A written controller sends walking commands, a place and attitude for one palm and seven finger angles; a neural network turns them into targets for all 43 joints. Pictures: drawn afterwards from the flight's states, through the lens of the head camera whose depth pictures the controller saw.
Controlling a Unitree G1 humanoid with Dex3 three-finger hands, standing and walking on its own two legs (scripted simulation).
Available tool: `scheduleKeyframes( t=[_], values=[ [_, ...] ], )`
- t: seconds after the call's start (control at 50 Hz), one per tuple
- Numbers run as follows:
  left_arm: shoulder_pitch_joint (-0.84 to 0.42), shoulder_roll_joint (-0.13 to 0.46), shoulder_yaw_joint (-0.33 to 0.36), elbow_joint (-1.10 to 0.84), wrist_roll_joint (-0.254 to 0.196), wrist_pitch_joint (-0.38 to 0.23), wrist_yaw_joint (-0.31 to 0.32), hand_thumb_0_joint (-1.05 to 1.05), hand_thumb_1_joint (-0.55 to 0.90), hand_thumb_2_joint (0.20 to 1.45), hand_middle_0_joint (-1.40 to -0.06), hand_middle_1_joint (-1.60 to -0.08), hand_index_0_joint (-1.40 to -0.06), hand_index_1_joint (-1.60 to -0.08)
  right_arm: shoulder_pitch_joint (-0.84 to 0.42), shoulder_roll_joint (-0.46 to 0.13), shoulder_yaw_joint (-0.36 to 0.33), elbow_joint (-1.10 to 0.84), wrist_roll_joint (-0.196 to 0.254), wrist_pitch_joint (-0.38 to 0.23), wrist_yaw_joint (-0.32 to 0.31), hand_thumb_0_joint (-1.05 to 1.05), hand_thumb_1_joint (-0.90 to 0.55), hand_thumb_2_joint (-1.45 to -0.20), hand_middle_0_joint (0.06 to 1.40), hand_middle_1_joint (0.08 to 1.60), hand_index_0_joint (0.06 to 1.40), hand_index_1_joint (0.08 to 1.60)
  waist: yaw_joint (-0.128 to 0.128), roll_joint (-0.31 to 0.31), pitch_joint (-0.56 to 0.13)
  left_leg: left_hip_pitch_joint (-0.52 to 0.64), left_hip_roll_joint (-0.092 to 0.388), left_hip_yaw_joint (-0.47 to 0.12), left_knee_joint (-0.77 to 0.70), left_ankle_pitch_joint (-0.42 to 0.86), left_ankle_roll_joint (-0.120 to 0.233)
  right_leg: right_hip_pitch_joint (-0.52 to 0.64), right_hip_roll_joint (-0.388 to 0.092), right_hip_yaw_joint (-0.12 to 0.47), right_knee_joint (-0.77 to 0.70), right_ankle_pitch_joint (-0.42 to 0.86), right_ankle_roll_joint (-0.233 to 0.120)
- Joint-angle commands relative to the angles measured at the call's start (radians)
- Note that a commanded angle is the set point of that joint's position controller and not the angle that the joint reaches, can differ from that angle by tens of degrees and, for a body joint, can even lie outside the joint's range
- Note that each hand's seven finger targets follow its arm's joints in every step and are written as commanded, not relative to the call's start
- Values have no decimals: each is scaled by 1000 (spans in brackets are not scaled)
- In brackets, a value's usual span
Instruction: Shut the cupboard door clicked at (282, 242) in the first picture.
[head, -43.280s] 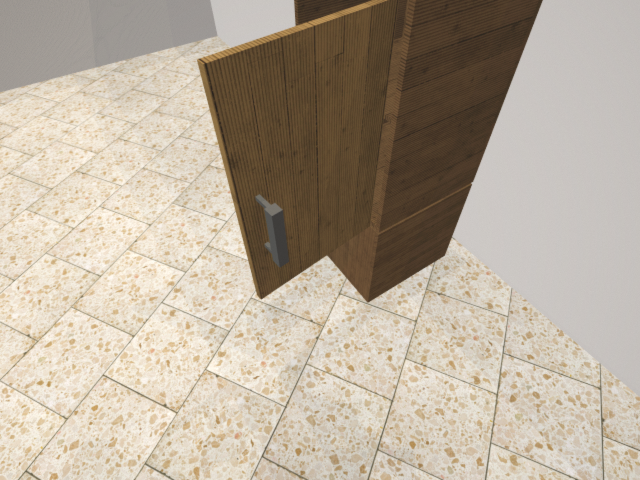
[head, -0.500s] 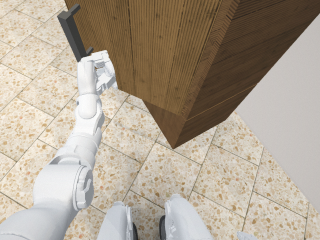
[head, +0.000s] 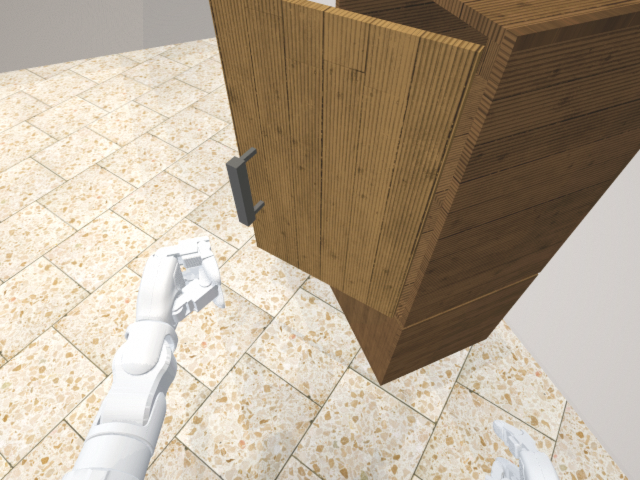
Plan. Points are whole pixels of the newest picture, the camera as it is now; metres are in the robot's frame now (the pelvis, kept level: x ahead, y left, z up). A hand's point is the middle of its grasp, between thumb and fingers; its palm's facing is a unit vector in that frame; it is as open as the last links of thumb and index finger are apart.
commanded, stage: draw the hand back to the body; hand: left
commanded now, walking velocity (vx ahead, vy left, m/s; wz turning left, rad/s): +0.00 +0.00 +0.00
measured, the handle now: (249, 187) +0.64 +0.16 -0.06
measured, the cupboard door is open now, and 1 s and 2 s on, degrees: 35 35 35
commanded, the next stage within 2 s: step back with the hand held close in 1.00 s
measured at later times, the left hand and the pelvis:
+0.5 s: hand (37, 320) +0.24 +0.26 +0.16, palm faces +0.37 -0.86 -0.35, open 5.2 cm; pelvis +0.03 +0.02 +0.04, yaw +2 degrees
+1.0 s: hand out of the picture +0.20 +0.28 +0.20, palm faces +0.46 -0.80 -0.39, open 7.4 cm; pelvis +0.01 +0.01 +0.04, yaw +1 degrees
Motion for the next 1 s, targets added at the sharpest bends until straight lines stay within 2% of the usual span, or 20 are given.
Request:
scheduleKeyframes(
  t=[0.0,0.06,0.1,0.14,0.18,0.3,0.34,0.36,0.42,0.48,0.6,0.64,0.68,0.7,0.78,0.8,0.82,0.9,0.92,0.98],
  values=[
    [-144,189,48,-394,35,68,84,0,900,900,-1025,-1200,-1025,-1200,-96,-77,-8,-160,10,-10,-44,0,-900,-900,200,300,200,300,26,-5,-183,207,22,-57,-235,260,-10,301,-51,91,-241,309,35],
    [-81,180,51,-467,41,124,100,0,900,900,-943,-1110,-943,-1110,-121,-69,6,-159,7,-14,-60,0,-900,-900,200,300,200,300,27,-29,-135,286,26,-60,-297,299,-10,352,-52,71,-291,341,34],
    [-39,201,71,-523,43,151,107,0,900,900,-887,-1050,-887,-1050,-130,-70,9,-153,5,-26,-66,0,-900,-900,200,300,200,300,32,-4,-121,345,30,-64,-326,343,-11,383,-50,65,-325,365,29],
    [10,178,60,-579,46,172,110,0,900,900,-832,-990,-832,-990,-142,-62,21,-152,0,-41,-64,0,-900,-900,200,300,200,300,35,42,-100,399,32,-72,-360,378,-17,400,-49,51,-348,375,25],
    [69,177,73,-619,48,195,112,0,900,900,-777,-930,-777,-930,-146,-63,24,-150,-6,-54,-61,0,-900,-900,200,300,200,300,40,38,-76,433,36,-75,-384,419,-21,417,-46,42,-372,394,25],
    [248,233,168,-749,51,224,116,0,900,900,-613,-750,-613,-750,-158,-69,25,-137,-22,-91,-45,0,-900,-900,200,300,200,300,63,28,-34,485,48,-81,-431,540,-32,476,-44,33,-425,442,25],
    [277,249,203,-810,50,222,118,0,900,900,-558,-690,-558,-690,-163,-63,27,-136,-25,-98,-40,0,-900,-900,200,300,200,300,70,23,-49,494,46,-82,-438,565,-35,504,-46,29,-426,456,26],
    [294,256,219,-845,51,221,119,0,900,900,-530,-660,-530,-660,-166,-62,26,-136,-26,-103,-38,0,-900,-900,200,300,200,300,72,58,-55,505,48,-84,-441,576,-40,508,-47,28,-429,449,26],
    [367,285,274,-910,48,217,125,0,900,900,-447,-570,-447,-570,-171,-60,22,-128,-28,-120,-32,0,-900,-900,200,300,200,300,80,72,-38,501,48,-82,-444,593,-45,519,-49,29,-438,456,27],
    [437,303,327,-954,47,212,130,0,900,900,-365,-480,-365,-480,-167,-60,15,-118,-30,-135,-28,0,-900,-900,200,300,200,300,86,58,-35,499,49,-83,-442,615,-47,522,-46,24,-439,460,30],
    [545,376,463,-992,36,185,138,0,900,900,-200,-300,-200,-300,-177,-66,2,-98,-28,-163,-28,0,-900,-900,200,300,200,300,103,58,17,455,45,-80,-458,502,-45,512,-45,25,-458,386,29],
    [533,292,383,-945,40,181,131,0,900,900,-200,-300,-200,-300,-172,-69,0,-87,-25,-169,-28,0,-900,-900,200,300,200,300,82,33,82,445,48,-82,-472,439,-43,460,-46,21,-461,328,32],
    [505,284,370,-933,45,178,133,0,900,900,-200,-300,-200,-300,-165,-80,-8,-83,-26,-173,-30,0,-900,-900,200,300,200,300,76,22,85,446,46,-84,-477,388,-36,446,-46,23,-463,291,34],
    [509,290,374,-916,44,176,133,0,900,900,-200,-300,-200,-300,-165,-85,-10,-78,-28,-177,-32,0,-900,-900,200,300,200,300,79,-1,87,444,44,-81,-478,378,-31,447,-47,24,-472,288,34],
    [485,320,394,-963,50,159,140,0,900,900,-200,-300,-200,-300,-170,-79,-8,-80,-29,-189,-39,0,-900,-900,200,300,200,300,91,29,34,452,36,-81,-478,374,-26,480,-49,28,-459,288,31],
    [490,350,419,-962,47,159,141,0,900,900,-200,-300,-200,-300,-175,-81,-8,-76,-32,-194,-41,0,-900,-900,200,300,200,300,98,29,32,449,34,-78,-477,366,-24,489,-51,33,-468,288,31],
    [474,339,408,-988,48,153,140,0,900,900,-200,-300,-200,-300,-180,-74,-4,-80,-30,-197,-41,0,-900,-900,200,300,200,300,96,47,27,447,32,-79,-479,366,-26,498,-53,34,-463,287,29],
    [498,366,443,-991,46,147,144,0,900,900,-200,-300,-200,-300,-178,-71,-2,-70,-34,-210,-42,0,-900,-900,200,300,200,300,103,76,30,439,30,-75,-477,379,-30,509,-50,37,-470,307,26],
    [512,346,431,-970,44,149,141,0,900,900,-200,-300,-200,-300,-183,-63,1,-71,-32,-209,-41,0,-900,-900,200,300,200,300,102,61,67,429,30,-69,-477,375,-28,494,-51,39,-473,307,27],
    [508,329,421,-952,43,149,137,0,900,900,-200,-300,-200,-300,-180,-65,-1,-70,-31,-205,-37,0,-900,-900,200,300,200,300,97,68,86,428,31,-66,-484,353,-29,480,-48,38,-482,282,28]
  ],
)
